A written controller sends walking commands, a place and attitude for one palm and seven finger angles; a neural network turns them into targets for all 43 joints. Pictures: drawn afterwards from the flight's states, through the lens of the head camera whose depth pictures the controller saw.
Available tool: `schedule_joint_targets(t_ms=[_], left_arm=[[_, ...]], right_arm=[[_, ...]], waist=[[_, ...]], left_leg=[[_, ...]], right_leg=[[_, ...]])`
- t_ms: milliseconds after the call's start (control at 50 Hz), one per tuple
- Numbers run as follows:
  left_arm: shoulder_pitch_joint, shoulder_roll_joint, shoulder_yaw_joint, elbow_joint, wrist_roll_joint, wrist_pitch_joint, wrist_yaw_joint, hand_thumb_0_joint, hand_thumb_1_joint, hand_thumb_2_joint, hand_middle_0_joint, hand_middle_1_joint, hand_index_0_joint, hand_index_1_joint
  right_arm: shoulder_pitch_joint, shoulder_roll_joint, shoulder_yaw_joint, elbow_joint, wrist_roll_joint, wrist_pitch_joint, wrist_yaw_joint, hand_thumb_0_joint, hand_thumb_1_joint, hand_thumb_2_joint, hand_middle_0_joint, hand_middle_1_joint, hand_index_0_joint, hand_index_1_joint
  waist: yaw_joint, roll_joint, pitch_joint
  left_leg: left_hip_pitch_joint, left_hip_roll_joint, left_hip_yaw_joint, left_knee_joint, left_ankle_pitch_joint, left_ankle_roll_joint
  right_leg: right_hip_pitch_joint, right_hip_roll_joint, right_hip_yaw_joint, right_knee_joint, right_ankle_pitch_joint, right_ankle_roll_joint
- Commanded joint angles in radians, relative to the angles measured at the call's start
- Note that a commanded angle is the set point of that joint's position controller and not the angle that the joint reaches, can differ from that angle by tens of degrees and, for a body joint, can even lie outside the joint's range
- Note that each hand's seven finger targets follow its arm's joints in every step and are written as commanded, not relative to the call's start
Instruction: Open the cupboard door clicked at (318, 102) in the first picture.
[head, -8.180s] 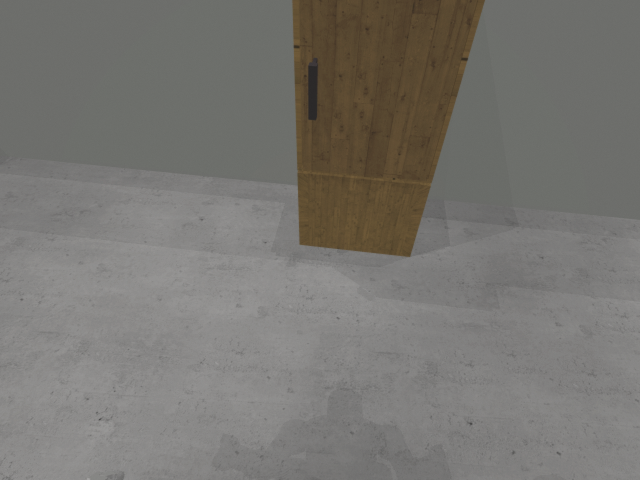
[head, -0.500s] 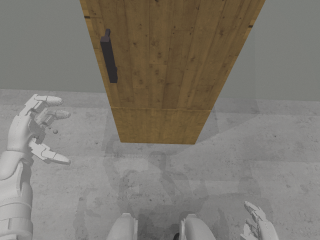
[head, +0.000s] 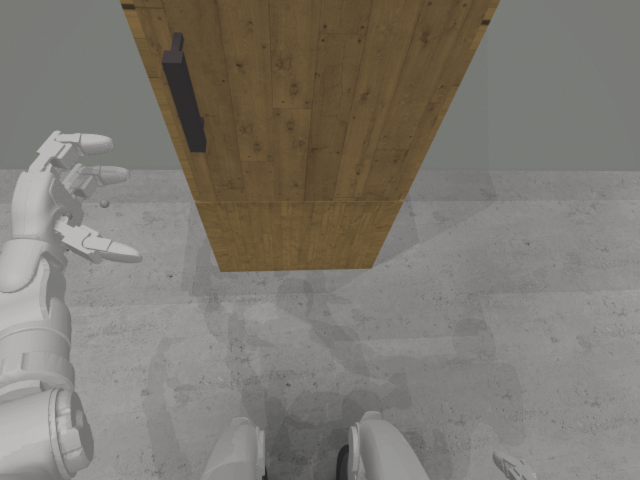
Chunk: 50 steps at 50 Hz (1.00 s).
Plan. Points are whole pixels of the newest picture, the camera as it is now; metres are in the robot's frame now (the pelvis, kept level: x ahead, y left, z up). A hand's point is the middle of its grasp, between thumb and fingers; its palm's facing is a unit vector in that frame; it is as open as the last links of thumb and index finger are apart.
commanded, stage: move the hooked fingers beside the handle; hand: left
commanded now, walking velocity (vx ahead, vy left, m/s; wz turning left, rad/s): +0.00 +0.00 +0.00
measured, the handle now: (188, 97) +0.61 +0.18 +0.05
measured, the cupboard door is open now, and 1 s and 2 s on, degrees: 0 0 0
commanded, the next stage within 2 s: slide the fingers in behind the handle in 1.56 s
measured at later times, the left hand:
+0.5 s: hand (127, 152) +0.51 +0.24 +0.05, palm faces +0.04 -1.00 -0.01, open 14.0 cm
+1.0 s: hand (142, 127) +0.56 +0.24 +0.04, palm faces +0.04 -1.00 -0.02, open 14.0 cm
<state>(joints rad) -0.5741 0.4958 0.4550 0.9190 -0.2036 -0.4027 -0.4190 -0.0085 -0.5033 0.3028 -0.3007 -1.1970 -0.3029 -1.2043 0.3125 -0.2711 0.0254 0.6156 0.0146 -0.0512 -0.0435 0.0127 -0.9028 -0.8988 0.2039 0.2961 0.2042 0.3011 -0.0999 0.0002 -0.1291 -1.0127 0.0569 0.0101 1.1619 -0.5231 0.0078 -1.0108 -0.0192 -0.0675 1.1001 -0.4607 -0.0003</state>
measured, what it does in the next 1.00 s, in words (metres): stands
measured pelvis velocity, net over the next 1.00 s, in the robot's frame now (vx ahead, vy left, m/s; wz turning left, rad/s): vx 0.00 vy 0.01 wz -0.05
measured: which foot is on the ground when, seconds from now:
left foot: down 0.00-1.00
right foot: down 0.00-1.00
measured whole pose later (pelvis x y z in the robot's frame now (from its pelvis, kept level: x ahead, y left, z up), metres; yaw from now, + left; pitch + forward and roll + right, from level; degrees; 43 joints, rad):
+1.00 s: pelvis +0.00 +0.01 -0.02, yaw -3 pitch +30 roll -5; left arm -1.02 0.74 0.54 1.21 -0.04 -0.35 -0.34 -0.01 -0.50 0.30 -0.30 -1.20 -0.30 -1.20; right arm 0.40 -0.26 0.08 0.59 -0.03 0.10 0.00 0.01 -0.90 -0.90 0.20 0.30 0.20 0.30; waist -0.24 0.03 -0.10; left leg -1.23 0.09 0.00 1.25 -0.54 0.02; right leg -1.22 0.01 -0.07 1.14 -0.45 0.01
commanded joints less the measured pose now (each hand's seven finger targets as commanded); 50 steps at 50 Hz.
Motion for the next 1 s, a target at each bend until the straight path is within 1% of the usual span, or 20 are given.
schedule_joint_targets(t_ms=[0,60,100,140,200,280,300,340,440,500,540,600,660,700,720,740,780,840,880,980], left_arm=[[-0.397,0.313,0.067,-0.155,0.003,-0.076,0.015,0.000,-0.500,0.300,-0.300,-1.200,-0.300,-1.200],[-0.408,0.348,0.095,-0.102,0.013,-0.081,0.017,0.000,-0.500,0.300,-0.300,-1.200,-0.300,-1.200],[-0.448,0.338,0.077,-0.083,0.019,-0.082,0.013,0.000,-0.500,0.300,-0.300,-1.200,-0.300,-1.200],[-0.478,0.377,0.097,-0.056,0.025,-0.080,0.010,0.000,-0.500,0.300,-0.300,-1.200,-0.300,-1.200],[-0.545,0.345,0.056,-0.045,0.034,-0.081,0.008,0.000,-0.500,0.300,-0.300,-1.200,-0.300,-1.200],[-0.611,0.381,0.064,-0.002,0.049,-0.076,0.018,0.000,-0.500,0.300,-0.300,-1.200,-0.300,-1.200],[-0.644,0.387,0.063,-0.019,0.048,-0.083,0.023,0.000,-0.500,0.300,-0.300,-1.200,-0.300,-1.200],[-0.660,0.364,0.046,0.005,0.057,-0.077,0.033,0.000,-0.500,0.300,-0.300,-1.200,-0.300,-1.200],[-0.747,0.439,0.067,0.076,0.092,-0.057,0.061,0.000,-0.500,0.300,-0.300,-1.200,-0.300,-1.200],[-0.796,0.473,0.081,0.054,0.108,-0.065,0.070,0.000,-0.500,0.300,-0.300,-1.200,-0.300,-1.200],[-0.772,0.510,0.112,0.064,0.115,-0.065,0.071,0.000,-0.500,0.300,-0.300,-1.200,-0.300,-1.200],[-0.809,0.490,0.082,0.126,0.125,-0.040,0.071,0.000,-0.500,0.300,-0.300,-1.200,-0.300,-1.200],[-0.868,0.519,0.076,0.140,0.146,-0.020,0.076,0.000,-0.500,0.300,-0.300,-1.200,-0.300,-1.200],[-0.915,0.515,0.073,0.103,0.149,-0.030,0.081,0.000,-0.500,0.300,-0.300,-1.200,-0.300,-1.200],[-0.918,0.549,0.097,0.118,0.152,-0.028,0.086,0.000,-0.500,0.300,-0.300,-1.200,-0.300,-1.200],[-0.951,0.538,0.080,0.120,0.153,-0.026,0.087,0.000,-0.500,0.300,-0.300,-1.200,-0.300,-1.200],[-0.901,0.529,0.078,0.160,0.158,-0.012,0.085,0.000,-0.500,0.300,-0.300,-1.200,-0.300,-1.200],[-0.813,0.569,0.118,0.128,0.164,-0.006,0.077,0.000,-0.500,0.300,-0.300,-1.200,-0.300,-1.200],[-0.832,0.528,0.091,0.094,0.156,-0.002,0.076,0.000,-0.500,0.300,-0.300,-1.200,-0.300,-1.200],[-0.852,0.572,0.137,0.025,0.138,-0.025,0.084,0.000,-0.500,0.300,-0.300,-1.200,-0.300,-1.200]], right_arm=[[0.120,-0.177,-0.068,-0.075,-0.002,-0.010,-0.010,0.000,-0.900,-0.900,0.200,0.300,0.200,0.300],[0.132,-0.181,-0.068,-0.071,-0.004,0.006,-0.006,0.000,-0.900,-0.900,0.200,0.300,0.200,0.300],[0.137,-0.179,-0.067,-0.068,-0.005,0.016,-0.005,0.000,-0.900,-0.900,0.200,0.300,0.200,0.300],[0.145,-0.186,-0.065,-0.064,-0.007,0.027,-0.005,0.000,-0.900,-0.900,0.200,0.300,0.200,0.300],[0.154,-0.184,-0.062,-0.061,-0.009,0.038,-0.003,0.000,-0.900,-0.900,0.200,0.300,0.200,0.300],[0.170,-0.194,-0.059,-0.045,-0.015,0.052,-0.005,0.000,-0.900,-0.900,0.200,0.300,0.200,0.300],[0.177,-0.195,-0.057,-0.042,-0.018,0.053,-0.005,0.000,-0.900,-0.900,0.200,0.300,0.200,0.300],[0.183,-0.193,-0.058,-0.038,-0.021,0.060,0.000,0.000,-0.900,-0.900,0.200,0.300,0.200,0.300],[0.200,-0.204,-0.043,-0.037,-0.027,0.077,-0.001,0.000,-0.900,-0.900,0.200,0.300,0.200,0.300],[0.219,-0.206,-0.041,-0.041,-0.035,0.082,0.003,0.000,-0.900,-0.900,0.200,0.300,0.200,0.300],[0.230,-0.208,-0.041,-0.045,-0.038,0.092,0.009,0.000,-0.900,-0.900,0.200,0.300,0.200,0.300],[0.239,-0.206,-0.032,-0.045,-0.037,0.103,0.012,0.000,-0.900,-0.900,0.200,0.300,0.200,0.300],[0.252,-0.212,-0.027,-0.046,-0.039,0.112,0.011,0.000,-0.900,-0.900,0.200,0.300,0.200,0.300],[0.266,-0.213,-0.030,-0.040,-0.047,0.112,0.014,0.000,-0.900,-0.900,0.200,0.300,0.200,0.300],[0.276,-0.217,-0.027,-0.037,-0.048,0.116,0.015,0.000,-0.900,-0.900,0.200,0.300,0.200,0.300],[0.277,-0.216,-0.026,-0.033,-0.049,0.116,0.016,0.000,-0.900,-0.900,0.200,0.300,0.200,0.300],[0.283,-0.214,-0.022,-0.039,-0.051,0.122,0.021,0.000,-0.900,-0.900,0.200,0.300,0.200,0.300],[0.289,-0.215,-0.023,-0.062,-0.051,0.137,0.027,0.000,-0.900,-0.900,0.200,0.300,0.200,0.300],[0.289,-0.210,-0.026,-0.061,-0.050,0.142,0.032,0.000,-0.900,-0.900,0.200,0.300,0.200,0.300],[0.285,-0.208,-0.031,-0.058,-0.046,0.141,0.032,0.000,-0.900,-0.900,0.200,0.300,0.200,0.300]], waist=[[0.001,0.115,-0.428],[0.002,0.110,-0.448],[-0.014,0.130,-0.443],[-0.019,0.111,-0.451],[-0.040,0.156,-0.445],[-0.057,0.156,-0.465],[-0.059,0.192,-0.479],[-0.071,0.186,-0.479],[-0.097,0.168,-0.464],[-0.100,0.225,-0.527],[-0.086,0.232,-0.565],[-0.118,0.202,-0.502],[-0.137,0.221,-0.500],[-0.143,0.270,-0.553],[-0.139,0.264,-0.565],[-0.157,0.266,-0.558],[-0.148,0.244,-0.534],[-0.108,0.263,-0.596],[-0.120,0.263,-0.572],[-0.113,0.251,-0.591]], left_leg=[[0.275,-0.029,-0.047,-0.138,0.375,0.016],[0.265,-0.029,-0.044,-0.128,0.391,0.015],[0.267,-0.027,-0.043,-0.117,0.394,0.017],[0.252,-0.026,-0.045,-0.114,0.388,0.019],[0.277,-0.023,-0.053,-0.107,0.392,0.018],[0.273,-0.020,-0.065,-0.096,0.386,0.018],[0.298,-0.019,-0.073,-0.094,0.412,0.015],[0.310,-0.017,-0.075,-0.090,0.419,0.013],[0.237,-0.017,-0.078,-0.074,0.370,0.021],[0.274,-0.014,-0.085,-0.060,0.423,0.020],[0.286,-0.013,-0.083,-0.053,0.467,0.016],[0.235,-0.010,-0.082,-0.045,0.435,0.023],[0.218,-0.007,-0.085,-0.038,0.427,0.025],[0.275,-0.004,-0.098,-0.025,0.471,0.021],[0.272,-0.002,-0.101,-0.023,0.477,0.018],[0.264,-0.001,-0.099,-0.016,0.474,0.021],[0.233,-0.003,-0.095,-0.020,0.460,0.023],[0.255,-0.004,-0.089,-0.026,0.523,0.020],[0.263,-0.001,-0.089,-0.031,0.506,0.021],[0.257,-0.003,-0.083,-0.040,0.487,0.023]], right_leg=[[0.214,0.040,0.034,-0.104,0.261,-0.020],[0.223,0.040,0.037,-0.101,0.282,-0.016],[0.199,0.043,0.039,-0.096,0.285,-0.017],[0.211,0.042,0.040,-0.098,0.287,-0.013],[0.154,0.045,0.035,-0.093,0.268,-0.016],[0.130,0.046,0.033,-0.091,0.252,-0.014],[0.113,0.046,0.029,-0.082,0.256,-0.018],[0.092,0.046,0.024,-0.087,0.252,-0.014],[0.080,0.049,0.028,-0.081,0.225,-0.011],[0.069,0.051,0.024,-0.062,0.251,-0.016],[0.094,0.052,0.025,-0.059,0.285,-0.015],[0.070,0.056,0.025,-0.063,0.276,-0.012],[0.052,0.056,0.022,-0.060,0.269,-0.011],[0.010,0.057,0.017,-0.047,0.274,-0.016],[0.018,0.059,0.015,-0.047,0.275,-0.015],[0.012,0.060,0.017,-0.048,0.279,-0.012],[0.032,0.060,0.014,-0.050,0.279,-0.014],[0.080,0.059,0.016,-0.041,0.334,-0.015],[0.066,0.063,0.014,-0.051,0.322,-0.013],[0.117,0.067,0.022,-0.062,0.330,-0.011]])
